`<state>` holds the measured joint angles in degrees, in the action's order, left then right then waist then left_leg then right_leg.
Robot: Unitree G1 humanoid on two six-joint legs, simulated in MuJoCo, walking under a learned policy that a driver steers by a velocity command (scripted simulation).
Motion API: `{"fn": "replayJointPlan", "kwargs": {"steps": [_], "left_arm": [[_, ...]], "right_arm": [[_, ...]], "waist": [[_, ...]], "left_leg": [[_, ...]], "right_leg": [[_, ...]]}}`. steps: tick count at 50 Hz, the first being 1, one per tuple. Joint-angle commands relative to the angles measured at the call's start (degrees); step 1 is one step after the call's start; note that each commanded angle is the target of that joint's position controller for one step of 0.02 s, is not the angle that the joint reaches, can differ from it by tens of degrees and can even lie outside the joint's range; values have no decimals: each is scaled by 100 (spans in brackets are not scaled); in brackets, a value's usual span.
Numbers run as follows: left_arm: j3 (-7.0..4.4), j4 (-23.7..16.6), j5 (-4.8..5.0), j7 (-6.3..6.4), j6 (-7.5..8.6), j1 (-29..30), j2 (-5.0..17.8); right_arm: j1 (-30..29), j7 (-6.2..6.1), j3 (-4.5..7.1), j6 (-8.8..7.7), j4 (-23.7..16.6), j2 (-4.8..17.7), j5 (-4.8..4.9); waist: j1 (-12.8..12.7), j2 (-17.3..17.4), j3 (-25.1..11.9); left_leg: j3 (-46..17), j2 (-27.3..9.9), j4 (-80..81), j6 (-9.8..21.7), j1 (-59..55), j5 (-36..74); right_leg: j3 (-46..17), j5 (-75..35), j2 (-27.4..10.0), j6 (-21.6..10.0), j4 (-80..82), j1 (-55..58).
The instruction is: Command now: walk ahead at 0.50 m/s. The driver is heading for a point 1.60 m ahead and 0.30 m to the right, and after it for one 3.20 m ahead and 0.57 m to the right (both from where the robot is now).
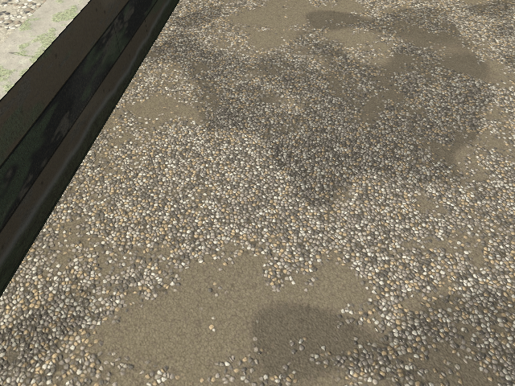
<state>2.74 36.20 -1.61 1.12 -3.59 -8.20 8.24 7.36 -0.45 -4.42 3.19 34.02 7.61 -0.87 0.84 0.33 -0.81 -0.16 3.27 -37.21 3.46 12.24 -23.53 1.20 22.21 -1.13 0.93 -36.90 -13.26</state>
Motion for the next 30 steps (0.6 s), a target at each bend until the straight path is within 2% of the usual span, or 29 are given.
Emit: {"fn": "replayJointPlan", "kwargs": {"steps": [1,2,3,4,6,7,8,9,10,12,13,14,16,20,24,25,27,28,30], "left_arm": [[-87,-614,15,4,42,645,378],[-105,-589,-13,2,29,578,399],[-110,-471,-11,13,91,268,367],[-90,-494,1,10,102,325,332],[-89,-487,1,7,110,385,345],[-87,-614,15,5,45,647,384],[-104,-589,-12,3,30,581,403],[-108,-471,-10,13,91,271,368],[-89,-494,2,10,102,328,333],[-80,-435,-4,4,109,274,344],[-68,-571,4,-1,45,548,366],[-57,-532,-30,-7,32,468,341],[-32,-491,-47,-6,32,385,285],[-67,-325,-23,-6,22,248,382],[-126,-167,20,-20,25,48,465],[-167,-6,70,1,77,-156,569],[-165,13,94,6,111,-113,518],[-138,-80,50,-18,69,16,413],[-170,-63,53,-27,40,-20,493]], "right_arm": [[-748,55,79,-91,-681,299,-58],[-575,74,78,-119,-627,259,-105],[-249,-7,93,-118,-451,316,-12],[-409,-23,97,-103,-489,343,19],[-497,-28,101,-76,-524,349,18],[-746,53,80,-94,-680,301,-58],[-572,73,79,-121,-627,261,-105],[-245,-8,93,-119,-451,316,-13],[-404,-24,97,-103,-488,342,18],[-372,-26,92,-78,-462,340,22],[-617,54,67,-98,-610,292,-58],[-415,80,50,-119,-525,224,-108],[-299,90,31,-157,-410,204,-98],[-180,99,68,-185,-191,303,-60],[-57,124,140,-210,12,409,-2],[46,44,180,-184,127,546,98],[-37,4,191,-144,117,522,97],[-74,93,169,-163,74,379,8],[37,147,209,-181,158,443,17]], "waist": [[71,5,58],[107,-63,-276],[-13,23,-703],[-46,99,-398],[-40,104,-226],[70,-1,61],[107,-68,-271],[-13,19,-700],[-45,95,-396],[-40,85,-203],[64,1,158],[105,-38,-170],[81,-20,-306],[44,14,-234],[1,69,-333],[-85,103,-467],[-74,76,-280],[16,46,-139],[26,32,-241]], "left_leg": [[-399,-458,546,42,543,2577],[-366,-442,479,34,415,2641],[-544,-440,697,30,282,1940],[-582,-454,769,39,401,1869],[-621,-478,804,59,443,1841],[-395,-459,546,42,542,2563],[-361,-444,477,33,413,2630],[-536,-441,695,29,280,1928],[-574,-454,767,37,399,1859],[-660,-513,898,66,428,1731],[-471,-498,686,49,517,2457],[-500,-532,748,35,314,2520],[-586,-605,986,3,154,2615],[-745,-766,1539,-26,-133,2962],[-775,-824,1868,16,-423,3083],[-827,-760,1865,10,-365,2629],[-817,-763,1952,19,-274,2521],[-760,-834,2061,51,-401,2865],[-746,-839,2038,61,-560,3051]], "right_leg": [[-307,-2191,-170,-144,260,199],[-337,-2406,-204,-169,205,354],[-237,-1363,-67,-169,234,678],[-218,-1195,-42,-153,288,537],[-230,-1107,-34,-165,308,453],[-318,-2205,-169,-148,263,196],[-348,-2420,-202,-173,209,348],[-247,-1375,-64,-173,236,675],[-228,-1207,-39,-157,289,534],[-289,-955,-54,-182,425,466],[-399,-2040,-196,-171,424,165],[-446,-2200,-251,-185,460,293],[-497,-2166,-290,-139,698,433],[-629,-2214,-376,-100,1244,683],[-647,-2173,-410,-111,1569,916],[-561,-1655,-285,-118,1523,1146],[-564,-1685,-319,-136,1553,1013],[-653,-2130,-461,-145,1718,773],[-635,-2226,-456,-158,1743,835]]}}
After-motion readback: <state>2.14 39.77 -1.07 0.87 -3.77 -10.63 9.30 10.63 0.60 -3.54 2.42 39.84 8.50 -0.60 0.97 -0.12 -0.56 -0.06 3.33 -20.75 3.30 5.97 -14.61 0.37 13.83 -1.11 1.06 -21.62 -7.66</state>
